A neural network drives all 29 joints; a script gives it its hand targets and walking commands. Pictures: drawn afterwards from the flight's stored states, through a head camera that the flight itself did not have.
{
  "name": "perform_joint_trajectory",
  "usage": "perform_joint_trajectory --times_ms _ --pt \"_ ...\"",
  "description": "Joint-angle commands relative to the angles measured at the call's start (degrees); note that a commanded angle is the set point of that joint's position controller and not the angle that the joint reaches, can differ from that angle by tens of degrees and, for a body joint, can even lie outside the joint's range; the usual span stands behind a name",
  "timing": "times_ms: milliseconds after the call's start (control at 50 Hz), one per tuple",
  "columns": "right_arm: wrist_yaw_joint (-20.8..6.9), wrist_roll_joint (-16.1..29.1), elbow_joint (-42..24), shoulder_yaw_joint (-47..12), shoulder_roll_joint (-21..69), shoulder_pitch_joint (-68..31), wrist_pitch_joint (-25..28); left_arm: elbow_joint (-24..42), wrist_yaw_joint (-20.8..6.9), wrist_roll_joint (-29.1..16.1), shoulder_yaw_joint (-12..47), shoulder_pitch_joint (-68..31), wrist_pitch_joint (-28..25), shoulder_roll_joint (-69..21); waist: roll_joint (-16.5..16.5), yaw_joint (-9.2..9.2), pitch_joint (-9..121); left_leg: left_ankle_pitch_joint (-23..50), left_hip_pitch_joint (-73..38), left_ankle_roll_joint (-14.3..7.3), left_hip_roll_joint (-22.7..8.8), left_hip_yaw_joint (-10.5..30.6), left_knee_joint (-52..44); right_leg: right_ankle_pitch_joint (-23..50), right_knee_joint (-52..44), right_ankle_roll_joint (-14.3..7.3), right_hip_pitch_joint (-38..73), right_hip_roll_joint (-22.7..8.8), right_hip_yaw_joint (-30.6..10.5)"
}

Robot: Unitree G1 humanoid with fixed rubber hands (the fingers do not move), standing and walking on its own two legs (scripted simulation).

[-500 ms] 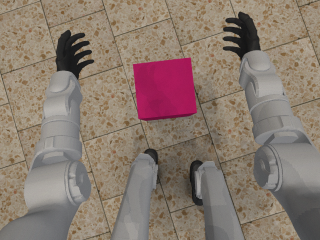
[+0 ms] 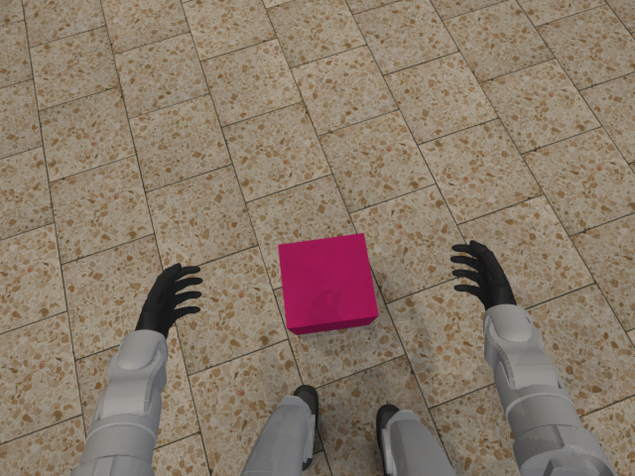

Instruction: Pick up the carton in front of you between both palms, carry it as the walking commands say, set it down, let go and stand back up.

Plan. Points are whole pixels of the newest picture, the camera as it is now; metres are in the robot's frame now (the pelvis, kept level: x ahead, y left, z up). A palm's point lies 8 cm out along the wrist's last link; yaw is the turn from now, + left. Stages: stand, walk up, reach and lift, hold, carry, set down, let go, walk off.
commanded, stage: let go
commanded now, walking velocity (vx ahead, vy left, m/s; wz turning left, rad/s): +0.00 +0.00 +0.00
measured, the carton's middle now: (327, 288) +0.42 +0.04 -0.60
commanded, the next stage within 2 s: stand in 0.84 s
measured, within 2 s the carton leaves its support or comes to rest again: neither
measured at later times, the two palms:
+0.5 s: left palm (164, 413) +0.19 +0.20 -0.02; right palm (626, 419) +0.20 -0.27 -0.02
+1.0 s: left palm (113, 419) +0.18 +0.26 -0.04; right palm out of the picture +0.18 -0.28 -0.03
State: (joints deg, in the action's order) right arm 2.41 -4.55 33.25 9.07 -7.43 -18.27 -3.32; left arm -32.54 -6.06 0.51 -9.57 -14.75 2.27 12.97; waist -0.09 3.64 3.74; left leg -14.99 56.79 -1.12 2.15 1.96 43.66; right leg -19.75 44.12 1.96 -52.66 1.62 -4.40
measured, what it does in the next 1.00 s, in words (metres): stands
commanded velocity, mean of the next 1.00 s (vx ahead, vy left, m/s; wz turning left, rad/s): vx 0.00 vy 0.00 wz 0.00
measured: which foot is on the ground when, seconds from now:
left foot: down 0.00-1.00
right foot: down 0.00-1.00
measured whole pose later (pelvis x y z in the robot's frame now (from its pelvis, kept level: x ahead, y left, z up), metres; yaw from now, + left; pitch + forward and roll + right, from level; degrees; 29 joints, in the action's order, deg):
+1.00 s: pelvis +0.04 -0.01 +0.04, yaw +1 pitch -1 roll +0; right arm 0.7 -2.8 38.1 2.2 -15.8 11.4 -1.8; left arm -32.1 0.7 2.1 -2.8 12.2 4.0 17.8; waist 1.9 0.6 -0.8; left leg -16.3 13.0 -0.3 1.4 2.4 30.2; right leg -19.6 28.7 0.2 -8.2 1.2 -3.4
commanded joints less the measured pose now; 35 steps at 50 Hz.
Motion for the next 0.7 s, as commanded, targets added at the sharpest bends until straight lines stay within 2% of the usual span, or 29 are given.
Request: perform_joint_trajectory --times_ms 0,140,280,380,440,540,680 --pt "-0.9 0.4 -4.6 0.0 -5.0 4.1 2.5 6.2 0.7 -1.1 1.0 5.3 -2.2 4.0 -2.4 -0.41 31.2 32.0 -45.3 2.3 -1.7 2.2 -2.9 11.4 -6.6 -0.5 5.2 2.6 4.6" --pt "-2.5 1.9 -7.2 -2.0 -6.7 16.9 5.0 10.3 2.0 -1.9 4.1 19.0 -4.1 3.5 -1.8 -1.03 20.5 31.0 -50.2 2.5 -1.1 1.2 -10.8 16.3 -14.4 -1.0 21.0 1.9 3.9" --pt "-3.8 3.2 -10.8 -4.4 -7.5 25.6 4.5 12.7 2.1 -1.9 5.4 25.7 -3.2 4.2 2.6 -2.65 7.3 19.0 -51.5 2.6 0.4 -1.2 -18.9 18.0 -22.1 -0.6 36.1 0.5 2.9" --pt "-4.9 3.9 -12.5 -5.3 -8.1 27.9 1.9 13.1 1.8 -0.9 5.4 25.8 -0.5 5.2 3.7 -3.28 -1.3 12.2 -55.1 2.3 1.5 -2.2 -20.5 13.6 -25.3 -0.8 37.1 -1.0 2.3" --pt "-5.5 4.5 -13.5 -5.8 -8.2 28.1 0.1 13.1 1.6 0.0 5.0 25.4 1.5 5.6 3.4 -3.32 -4.9 10.6 -57.5 2.4 2.1 -2.7 -20.1 11.5 -26.6 -1.1 35.8 -1.8 1.9" --pt "-6.1 4.8 -13.8 -6.2 -8.6 27.8 -2.1 13.1 1.7 1.0 4.4 25.8 3.9 5.6 1.5 -2.95 -7.4 10.9 -58.9 2.3 2.2 -2.9 -19.6 11.7 -26.6 -1.1 36.7 -1.9 1.7" --pt "-6.2 3.8 -14.0 -5.4 -9.1 28.3 -3.3 13.7 1.9 0.7 4.7 26.1 4.7 5.2 1.3 -3.4 -5.8 14.9 -59.1 1.9 1.5 -2.2 -19.6 17.6 -24.5 -0.5 41.0 -0.4 2.4"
